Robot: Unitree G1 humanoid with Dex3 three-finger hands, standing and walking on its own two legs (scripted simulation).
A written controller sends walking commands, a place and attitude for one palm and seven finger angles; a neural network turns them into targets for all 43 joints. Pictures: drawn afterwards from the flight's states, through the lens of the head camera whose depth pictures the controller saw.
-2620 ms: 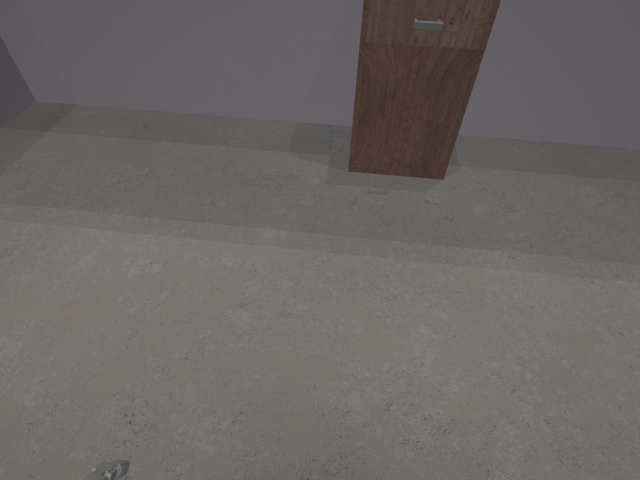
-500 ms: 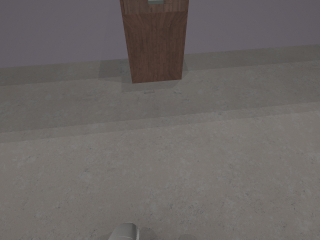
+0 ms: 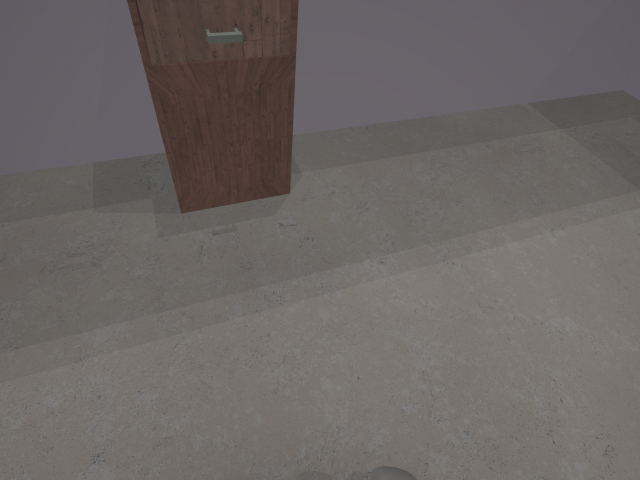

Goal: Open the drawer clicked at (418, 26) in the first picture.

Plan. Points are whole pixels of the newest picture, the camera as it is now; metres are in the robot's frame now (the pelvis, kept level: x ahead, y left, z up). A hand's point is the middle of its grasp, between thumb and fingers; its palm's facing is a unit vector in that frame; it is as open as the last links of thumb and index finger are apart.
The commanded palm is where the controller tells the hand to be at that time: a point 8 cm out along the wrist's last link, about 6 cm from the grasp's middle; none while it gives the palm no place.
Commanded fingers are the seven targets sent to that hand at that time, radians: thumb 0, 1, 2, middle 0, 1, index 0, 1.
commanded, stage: walk to a spot facing it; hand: left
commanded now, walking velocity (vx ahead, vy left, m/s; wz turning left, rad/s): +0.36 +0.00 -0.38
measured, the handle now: (223, 34) +1.28 +0.39 -0.03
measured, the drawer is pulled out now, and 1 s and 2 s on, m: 0.00 0.00 0.00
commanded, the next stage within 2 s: turn to face it in 1.16 s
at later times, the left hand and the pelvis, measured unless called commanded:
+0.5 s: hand (279, 346) +0.37 +0.09 -0.19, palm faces -0.21 -0.97 -0.12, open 7.4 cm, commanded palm none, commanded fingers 0.00 0.90 0.90 -0.20 -0.30 -0.20 -0.30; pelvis +0.23 -0.04 -0.03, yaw -11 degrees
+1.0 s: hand (263, 299) +0.47 +0.13 -0.19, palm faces -0.19 -0.97 -0.17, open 7.4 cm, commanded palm none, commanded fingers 0.00 0.90 0.90 -0.20 -0.30 -0.20 -0.30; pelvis +0.48 -0.05 -0.02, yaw -17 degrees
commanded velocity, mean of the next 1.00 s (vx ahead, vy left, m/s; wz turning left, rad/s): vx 0.37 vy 0.00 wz -0.25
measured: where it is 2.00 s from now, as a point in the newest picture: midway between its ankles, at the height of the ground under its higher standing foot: (368, 350)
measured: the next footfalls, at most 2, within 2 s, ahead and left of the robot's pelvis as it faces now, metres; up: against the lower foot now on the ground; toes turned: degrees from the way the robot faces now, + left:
right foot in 0.46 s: +0.30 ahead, -0.12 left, +0.00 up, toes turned -19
left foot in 0.90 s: +0.60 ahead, +0.04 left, +0.00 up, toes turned -4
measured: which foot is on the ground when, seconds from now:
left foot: down 0.00-0.46, up 0.48-0.88, down 0.90-1.00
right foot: up 0.00-0.44, down 0.46-0.92, up 0.94-1.00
